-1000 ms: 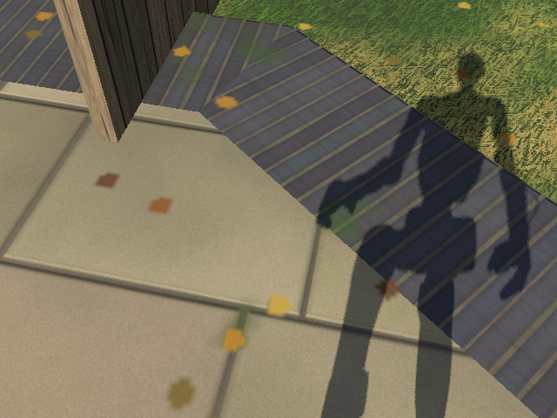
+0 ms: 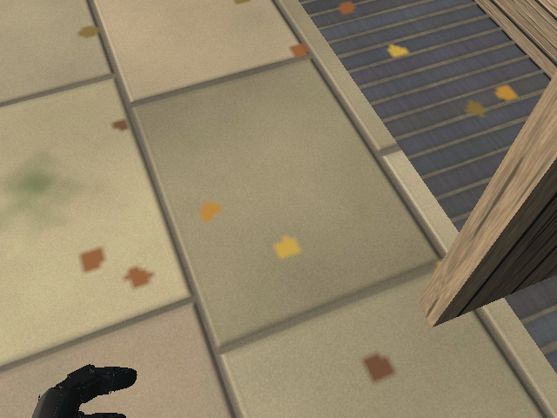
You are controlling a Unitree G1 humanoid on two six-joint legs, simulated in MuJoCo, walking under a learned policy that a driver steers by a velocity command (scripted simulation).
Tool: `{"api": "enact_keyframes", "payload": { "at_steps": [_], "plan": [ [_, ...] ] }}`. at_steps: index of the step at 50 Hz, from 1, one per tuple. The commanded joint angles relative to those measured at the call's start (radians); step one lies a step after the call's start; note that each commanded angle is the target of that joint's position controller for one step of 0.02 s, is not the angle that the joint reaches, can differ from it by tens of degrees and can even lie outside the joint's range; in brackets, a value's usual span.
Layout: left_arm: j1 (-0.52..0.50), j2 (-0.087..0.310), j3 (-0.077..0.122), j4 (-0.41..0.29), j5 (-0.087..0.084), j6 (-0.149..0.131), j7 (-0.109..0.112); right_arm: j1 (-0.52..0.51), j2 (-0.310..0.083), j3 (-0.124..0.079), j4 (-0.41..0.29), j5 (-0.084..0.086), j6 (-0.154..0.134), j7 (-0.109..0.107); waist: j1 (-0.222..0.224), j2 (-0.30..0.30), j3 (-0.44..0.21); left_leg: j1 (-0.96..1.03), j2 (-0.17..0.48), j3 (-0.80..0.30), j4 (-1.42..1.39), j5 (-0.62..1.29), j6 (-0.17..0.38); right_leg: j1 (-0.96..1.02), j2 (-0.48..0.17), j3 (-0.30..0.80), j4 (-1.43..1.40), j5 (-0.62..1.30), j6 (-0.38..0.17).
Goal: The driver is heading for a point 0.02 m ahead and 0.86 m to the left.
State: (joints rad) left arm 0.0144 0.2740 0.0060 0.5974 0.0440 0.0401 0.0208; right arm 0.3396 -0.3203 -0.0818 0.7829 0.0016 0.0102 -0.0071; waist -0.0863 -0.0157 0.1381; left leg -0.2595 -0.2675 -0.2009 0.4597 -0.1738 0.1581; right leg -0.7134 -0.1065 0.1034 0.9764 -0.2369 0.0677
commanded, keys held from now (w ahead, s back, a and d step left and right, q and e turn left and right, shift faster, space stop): q+shift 0.78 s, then shift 0.04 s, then w+shift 0.18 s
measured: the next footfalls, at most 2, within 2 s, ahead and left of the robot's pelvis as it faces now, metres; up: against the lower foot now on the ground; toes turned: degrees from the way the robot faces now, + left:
right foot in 0.20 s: +0.24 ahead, -0.15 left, +0.00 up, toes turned +20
left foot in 0.62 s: +0.08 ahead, +0.05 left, +0.00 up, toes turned +39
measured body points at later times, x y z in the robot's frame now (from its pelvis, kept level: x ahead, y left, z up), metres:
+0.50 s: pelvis +0.11 -0.07 +0.01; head +0.15 -0.06 +0.45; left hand +0.08 +0.24 -0.09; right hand +0.39 -0.25 -0.09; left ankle +0.06 +0.03 -0.68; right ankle +0.20 -0.16 -0.73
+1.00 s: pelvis +0.12 -0.03 +0.01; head +0.12 -0.01 +0.46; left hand -0.03 +0.24 -0.10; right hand +0.41 -0.12 -0.09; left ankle +0.05 +0.02 -0.73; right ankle +0.23 -0.10 -0.70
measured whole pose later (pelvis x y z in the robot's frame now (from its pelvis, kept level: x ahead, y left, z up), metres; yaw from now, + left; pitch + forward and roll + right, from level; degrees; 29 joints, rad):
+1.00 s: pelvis +0.12 -0.03 +0.01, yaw +54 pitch +2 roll -1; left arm 0.23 0.33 0.06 0.70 0.03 0.05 -0.03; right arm 0.29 -0.30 -0.05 0.70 -0.03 0.02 0.03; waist -0.02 -0.02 -0.02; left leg -0.22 -0.13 -0.21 0.42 -0.22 0.08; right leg -0.42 -0.02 -0.01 0.78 -0.36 0.03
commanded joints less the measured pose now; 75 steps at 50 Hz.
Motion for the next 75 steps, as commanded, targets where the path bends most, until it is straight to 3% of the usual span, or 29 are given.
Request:
{"api": "enact_keyframes", "payload": {
  "at_steps": [1,8,9,10,11,12,14,18,29,31,32,33,35,37,41,45,50,53,54,56,57,58,63,65,69,72,73,74,75],
  "plan": [
    [0.007,0.096,0.021,-0.07,-0.01,-0.004,0.004,0.028,-0.168,-0.048,-0.076,-0.004,0.014,-0.014,0.033,0.048,-0.236,0.132,0.246,-0.278,0.023,0.725,-0.015,0.103,0.089,-0.026,-0.065,0.039,-0.012],
    [0.041,0.158,0.031,-0.036,-0.029,-0.05,0.031,-0.032,-0.172,-0.053,-0.111,-0.017,0.012,-0.013,0.065,0.144,-0.167,0.13,0.212,-0.437,0.118,0.514,-0.05,0.35,0.162,0.052,-0.496,0.035,-0.052],
    [0.122,0.176,0.039,-0.018,-0.024,-0.059,0.045,-0.072,-0.158,-0.045,-0.123,0.002,0.0,-0.008,0.118,0.094,-0.18,0.019,0.159,-0.383,0.238,0.404,-0.095,0.547,0.094,0.073,-0.63,0.185,-0.071],
    [0.179,0.237,0.051,-0.017,-0.03,-0.057,0.054,0.018,-0.084,-0.028,-0.133,0.017,-0.005,-0.008,0.083,-0.134,-0.311,-0.12,0.08,-0.2,0.472,-0.126,-0.152,0.822,-0.172,0.252,-0.577,0.467,-0.149],
    [0.194,0.247,0.053,-0.029,-0.048,-0.029,0.048,0.1,-0.136,-0.038,-0.142,0.003,0.006,-0.012,0.069,-0.271,-0.432,-0.225,-0.018,-0.022,0.62,-0.587,-0.168,0.883,-0.377,0.503,-0.589,0.644,-0.312],
    [0.181,0.2,0.054,-0.028,-0.052,-0.015,0.042,0.069,-0.183,-0.045,-0.116,-0.041,0.014,-0.009,0.073,-0.176,-0.352,-0.28,0.077,0.02,0.76,-0.495,-0.184,0.802,-0.361,0.484,-0.592,0.637,-0.349],
    [0.107,0.121,0.03,-0.039,-0.043,0.0,0.038,-0.009,-0.181,-0.051,-0.105,-0.042,0.037,0.013,0.065,-0.054,-0.204,-0.272,0.145,0.052,0.811,-0.335,-0.199,0.634,-0.218,0.219,-0.614,0.457,-0.288],
    [0.102,0.147,0.042,-0.015,-0.015,-0.013,0.03,-0.052,-0.13,-0.03,-0.141,-0.006,0.058,0.048,0.065,-0.14,-0.176,-0.245,0.176,0.15,0.744,-0.25,-0.213,0.574,-0.14,0.008,-0.64,0.461,-0.261],
    [0.18,0.239,0.093,0.028,-0.021,-0.021,-0.018,-0.205,-0.092,-0.002,-0.243,-0.003,0.07,0.072,0.091,-0.17,-0.173,0.023,0.253,0.274,0.189,-0.212,-0.133,0.504,-0.244,-0.213,-0.57,0.199,-0.172],
    [0.217,0.211,0.092,0.032,-0.034,-0.009,-0.03,-0.094,-0.136,-0.021,-0.196,-0.022,0.053,0.049,0.034,-0.016,-0.208,0.224,0.27,0.148,-0.034,-0.082,-0.096,0.36,-0.188,-0.3,-0.318,0.065,-0.065],
    [0.253,0.125,0.07,-0.012,-0.025,0.003,-0.04,-0.088,-0.275,-0.049,-0.215,-0.018,0.044,0.028,0.065,0.324,-0.168,0.281,0.56,-0.305,-0.169,0.115,-0.004,0.088,-0.035,-0.369,-0.033,-0.41,0.027],
    [0.138,0.163,0.072,-0.067,-0.014,0.022,-0.021,-0.044,-0.316,-0.073,-0.227,-0.018,0.04,0.02,-0.005,0.255,-0.188,0.196,0.617,-0.39,-0.129,0.351,0.135,0.029,0.032,-0.162,0.101,-0.444,0.04],
    [0.138,0.166,0.074,-0.05,-0.037,0.024,-0.009,-0.124,-0.222,-0.049,-0.207,-0.014,0.045,0.006,0.056,0.166,-0.135,0.143,0.49,-0.203,-0.118,0.277,0.102,0.046,-0.002,-0.091,0.117,-0.259,0.029],
    [0.176,0.183,0.083,-0.016,-0.018,0.013,-0.007,-0.201,-0.184,-0.037,-0.221,-0.01,0.049,0.001,0.088,0.176,-0.143,0.119,0.395,-0.143,-0.11,0.269,0.064,0.092,0.017,-0.1,0.105,-0.154,0.02],
    [0.188,0.156,0.076,0.003,-0.025,0.023,-0.01,-0.14,-0.169,-0.031,-0.192,-0.009,0.034,0.016,0.077,0.113,-0.201,0.153,0.389,-0.176,-0.094,0.322,0.071,0.12,0.052,-0.088,0.052,-0.142,0.003],
    [0.138,0.154,0.076,0.002,-0.01,0.017,-0.035,-0.066,-0.16,-0.022,-0.161,-0.03,0.022,0.036,0.032,0.187,-0.181,0.137,0.395,-0.336,-0.25,-0.494,0.098,0.11,0.072,-0.091,-0.078,-0.138,-0.021],
    [0.113,0.118,0.064,0.012,-0.017,-0.029,-0.053,-0.061,-0.155,-0.013,-0.13,-0.03,-0.019,0.032,0.044,0.143,-0.123,0.043,0.395,-0.318,-0.241,-0.444,0.082,0.242,0.084,-0.108,-0.276,-0.121,-0.057],
    [0.261,0.088,0.059,0.066,-0.024,-0.053,-0.034,-0.081,-0.135,-0.005,-0.11,-0.027,-0.025,0.025,0.133,0.081,-0.09,-0.139,0.336,-0.27,-0.163,-0.382,0.049,0.565,0.121,-0.144,-0.531,-0.05,-0.107],
    [0.32,0.094,0.06,0.087,-0.015,-0.066,-0.019,-0.077,-0.097,0.005,-0.104,-0.024,-0.029,0.016,0.164,0.027,-0.097,-0.223,0.286,-0.23,-0.065,-0.35,0.018,0.705,0.108,-0.114,-0.586,-0.056,-0.107],
    [0.431,0.278,0.094,0.098,0.002,-0.081,-0.002,-0.116,-0.012,0.031,-0.147,-0.018,-0.047,0.007,0.195,-0.225,-0.096,-0.463,0.07,0.019,0.337,-0.364,-0.06,0.787,-0.274,0.477,-0.851,-0.449,-0.208],
    [0.414,0.27,0.102,0.121,-0.007,-0.074,-0.005,-0.119,-0.093,0.01,-0.145,-0.039,-0.048,0.003,0.149,-0.15,-0.027,-0.462,0.143,0.0,0.441,-0.333,-0.058,0.678,-0.319,0.519,-0.838,-0.401,-0.275],
    [0.37,0.193,0.082,0.118,-0.023,-0.079,-0.014,-0.102,-0.092,0.008,-0.109,-0.046,-0.048,0.011,0.118,-0.072,0.004,-0.441,0.173,-0.001,0.486,-0.276,-0.069,0.65,-0.258,0.426,-0.814,-0.33,-0.273],
    [0.316,0.114,0.056,0.142,-0.033,-0.101,-0.022,-0.057,-0.024,0.026,-0.038,-0.037,-0.031,0.033,0.078,-0.109,-0.106,-0.289,0.184,0.123,0.501,-0.139,-0.139,0.667,-0.098,0.003,-0.679,0.721,-0.227],
    [0.325,0.104,0.05,0.161,-0.036,-0.097,-0.023,-0.108,0.008,0.042,-0.042,-0.03,-0.025,0.033,0.09,-0.114,-0.133,-0.248,0.201,0.178,0.404,-0.097,-0.152,0.674,-0.078,-0.063,-0.644,0.876,-0.221],
    [0.373,0.106,0.046,0.207,-0.038,-0.073,-0.017,-0.182,0.024,0.062,-0.034,-0.025,-0.018,0.029,0.136,-0.158,-0.147,-0.12,0.201,0.249,0.176,-0.033,-0.141,0.673,-0.059,-0.08,-0.591,0.861,-0.206],
    [0.359,0.111,0.044,0.228,-0.047,-0.067,-0.011,-0.11,0.012,0.063,0.008,-0.031,-0.035,0.014,0.078,-0.092,-0.157,0.075,0.212,0.224,-0.056,0.148,-0.092,0.614,-0.062,-0.059,-0.492,0.743,-0.174],
    [0.371,0.102,0.04,0.224,-0.044,-0.073,-0.012,-0.055,-0.036,0.054,0.026,-0.042,-0.046,0.005,0.057,-0.026,-0.209,0.218,0.307,0.12,-0.077,0.348,-0.069,0.55,-0.042,-0.07,-0.425,0.588,-0.139],
    [0.438,0.034,0.02,0.199,-0.058,-0.077,-0.012,0.0,-0.094,0.044,0.025,-0.048,-0.051,-0.002,0.08,0.134,-0.305,0.391,0.532,-0.092,0.004,0.798,0.019,0.442,0.017,-0.118,-0.3,0.137,-0.109],
    [0.46,0.022,0.015,0.232,-0.062,-0.046,-0.008,0.027,-0.055,0.051,0.062,-0.01,-0.038,-0.015,0.059,0.214,-0.387,0.361,0.619,-0.191,-0.021,0.813,0.158,0.446,0.101,-0.112,-0.199,-0.347,-0.106]
  ]
}}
